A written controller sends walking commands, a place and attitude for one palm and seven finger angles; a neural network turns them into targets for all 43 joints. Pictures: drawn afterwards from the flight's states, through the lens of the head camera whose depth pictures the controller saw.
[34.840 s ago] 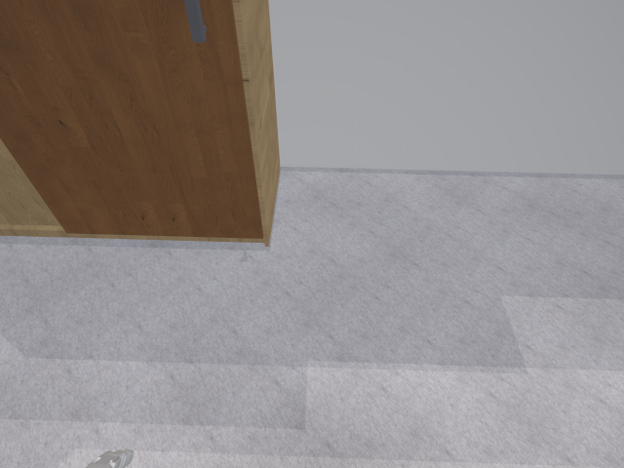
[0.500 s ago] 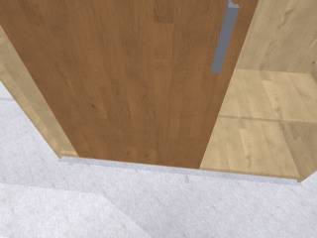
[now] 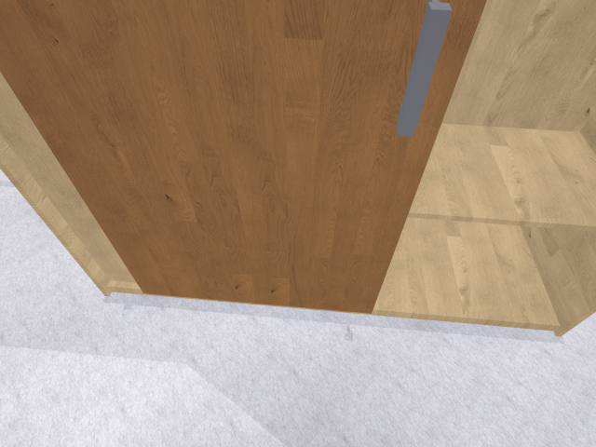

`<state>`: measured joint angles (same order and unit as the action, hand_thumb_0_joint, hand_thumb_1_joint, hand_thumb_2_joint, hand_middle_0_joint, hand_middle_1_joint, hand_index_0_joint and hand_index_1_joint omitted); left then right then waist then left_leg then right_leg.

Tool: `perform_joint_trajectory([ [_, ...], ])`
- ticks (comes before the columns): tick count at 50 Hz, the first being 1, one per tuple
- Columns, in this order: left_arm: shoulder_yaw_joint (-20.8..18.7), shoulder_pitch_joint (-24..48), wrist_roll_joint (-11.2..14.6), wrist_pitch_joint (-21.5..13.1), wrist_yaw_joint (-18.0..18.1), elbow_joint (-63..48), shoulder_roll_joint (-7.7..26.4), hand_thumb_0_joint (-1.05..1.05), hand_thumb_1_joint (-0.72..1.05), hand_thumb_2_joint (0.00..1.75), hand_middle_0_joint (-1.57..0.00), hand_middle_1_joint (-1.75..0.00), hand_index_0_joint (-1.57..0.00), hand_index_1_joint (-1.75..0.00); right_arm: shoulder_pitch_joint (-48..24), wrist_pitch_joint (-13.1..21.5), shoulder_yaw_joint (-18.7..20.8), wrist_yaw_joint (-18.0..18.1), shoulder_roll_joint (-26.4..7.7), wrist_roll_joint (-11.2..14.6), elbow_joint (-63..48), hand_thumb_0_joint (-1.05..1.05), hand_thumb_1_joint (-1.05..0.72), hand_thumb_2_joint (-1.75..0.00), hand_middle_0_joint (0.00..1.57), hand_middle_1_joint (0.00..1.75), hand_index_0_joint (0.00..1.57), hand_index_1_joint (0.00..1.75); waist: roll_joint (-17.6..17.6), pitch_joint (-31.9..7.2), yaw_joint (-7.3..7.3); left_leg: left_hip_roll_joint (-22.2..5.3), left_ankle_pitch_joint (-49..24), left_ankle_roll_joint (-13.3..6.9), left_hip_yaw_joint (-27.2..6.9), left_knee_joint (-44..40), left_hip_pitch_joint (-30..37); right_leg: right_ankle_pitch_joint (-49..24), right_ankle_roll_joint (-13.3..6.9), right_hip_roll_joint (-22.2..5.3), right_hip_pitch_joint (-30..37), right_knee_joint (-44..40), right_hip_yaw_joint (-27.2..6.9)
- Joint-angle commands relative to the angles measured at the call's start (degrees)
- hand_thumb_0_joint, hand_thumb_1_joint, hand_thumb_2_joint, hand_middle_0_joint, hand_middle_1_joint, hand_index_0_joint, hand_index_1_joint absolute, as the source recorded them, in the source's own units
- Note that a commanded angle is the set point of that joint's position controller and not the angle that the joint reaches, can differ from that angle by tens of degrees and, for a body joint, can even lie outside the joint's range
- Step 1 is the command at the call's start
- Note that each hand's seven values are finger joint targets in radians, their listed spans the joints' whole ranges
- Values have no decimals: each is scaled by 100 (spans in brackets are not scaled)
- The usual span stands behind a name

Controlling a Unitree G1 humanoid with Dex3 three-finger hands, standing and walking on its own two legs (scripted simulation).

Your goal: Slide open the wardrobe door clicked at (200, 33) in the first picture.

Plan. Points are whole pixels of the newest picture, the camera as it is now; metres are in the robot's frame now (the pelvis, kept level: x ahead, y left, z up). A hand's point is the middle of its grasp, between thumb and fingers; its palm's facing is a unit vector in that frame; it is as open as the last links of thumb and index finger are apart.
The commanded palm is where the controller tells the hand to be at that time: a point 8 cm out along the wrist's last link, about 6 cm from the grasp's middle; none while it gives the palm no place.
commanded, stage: look to check the result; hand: right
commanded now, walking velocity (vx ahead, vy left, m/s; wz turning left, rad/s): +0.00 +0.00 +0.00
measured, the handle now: (418, 69) +0.63 -0.15 +0.20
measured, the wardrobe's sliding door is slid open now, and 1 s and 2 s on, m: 0.67 0.67 0.67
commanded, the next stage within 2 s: stand and wait in 0.18 s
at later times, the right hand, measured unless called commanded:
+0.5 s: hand out of the picture +0.04 -0.18 -0.17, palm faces +0.00 +0.98 -0.21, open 7.4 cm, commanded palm none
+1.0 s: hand out of the picture +0.05 -0.20 -0.17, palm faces -0.01 +0.97 -0.26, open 7.4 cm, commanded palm none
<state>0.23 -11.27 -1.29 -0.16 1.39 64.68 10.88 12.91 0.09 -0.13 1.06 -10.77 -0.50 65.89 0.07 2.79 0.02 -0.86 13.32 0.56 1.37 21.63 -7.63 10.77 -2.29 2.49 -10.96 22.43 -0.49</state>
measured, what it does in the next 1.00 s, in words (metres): stands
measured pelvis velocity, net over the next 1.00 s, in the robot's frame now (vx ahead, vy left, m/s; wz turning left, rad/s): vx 0.01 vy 0.01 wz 0.00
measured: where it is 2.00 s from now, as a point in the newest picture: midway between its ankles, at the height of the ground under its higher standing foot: outside the picture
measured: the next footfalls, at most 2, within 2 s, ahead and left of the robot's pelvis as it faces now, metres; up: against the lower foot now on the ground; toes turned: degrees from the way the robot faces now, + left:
none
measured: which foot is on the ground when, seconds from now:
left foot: down 0.00-1.00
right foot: down 0.00-1.00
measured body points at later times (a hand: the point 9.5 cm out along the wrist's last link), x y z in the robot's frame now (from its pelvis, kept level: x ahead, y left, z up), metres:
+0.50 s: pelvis +0.01 +0.01 +0.00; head +0.03 +0.00 +0.45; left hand +0.04 +0.25 -0.15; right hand +0.05 -0.23 -0.16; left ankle -0.02 +0.12 -0.74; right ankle +0.01 -0.09 -0.74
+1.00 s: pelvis +0.01 +0.01 +0.00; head +0.02 +0.01 +0.45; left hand +0.06 +0.28 -0.14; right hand +0.06 -0.25 -0.15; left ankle -0.02 +0.12 -0.74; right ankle +0.01 -0.09 -0.74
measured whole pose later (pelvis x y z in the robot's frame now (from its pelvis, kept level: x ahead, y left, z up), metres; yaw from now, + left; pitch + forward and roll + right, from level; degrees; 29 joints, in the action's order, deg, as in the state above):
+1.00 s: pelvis +0.01 +0.01 +0.00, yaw +0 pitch -1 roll +0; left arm 0.2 -8.2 -1.2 -0.4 1.0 65.1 15.0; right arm 9.0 0.6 0.1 0.4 -14.8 -0.4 65.2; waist 0.4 2.8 -0.1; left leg 0.0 12.3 -0.4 1.7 18.1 -4.8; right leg 9.8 -1.3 1.7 -8.3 19.2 -0.9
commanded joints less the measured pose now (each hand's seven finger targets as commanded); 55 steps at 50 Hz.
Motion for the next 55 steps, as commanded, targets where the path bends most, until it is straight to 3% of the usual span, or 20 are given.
perform_joint_trajectory([
  [1, -107, -170, 24, -75, 66, -155, 746, 0, 90, 90, -20, -30, -20, -30, 161, 104, 126, 47, -710, -15, -166, 0, -90, -90, 20, 30, 20, 30, -38, -95, -41, -529, -365, -181, -456, -395, -138, -810, -4, -785, 147, -443, -667],
  [24, -134, -9, 35, -112, 56, -147, 973, 0, 90, 90, -20, -30, -20, -30, -69, 156, 166, 38, -966, -2, -266, 0, -90, -90, 20, 30, 20, 30, -63, -235, -26, -591, -810, -215, -471, -474, 116, -1256, 20, -816, 307, -417, -650],
  [28, -153, 32, 43, -110, 52, -160, 1048, 0, 90, 90, -20, -30, -20, -30, -84, 172, 179, 34, -1043, -8, -286, 0, -90, -90, 20, 30, 20, 30, 56, -263, -19, -595, -819, -221, -472, -531, 126, -1229, 18, -823, 360, -419, -639],
  [55, -178, 450, 35, -119, 22, -228, 1485, 0, 90, 90, -20, -30, -20, -30, -486, 172, 213, -13, -1438, -7, -324, 0, -90, -90, 20, 30, 20, 30, -61, -248, -27, -621, -685, -234, -527, -703, 158, -1121, 54, -879, 451, -616, -693],
])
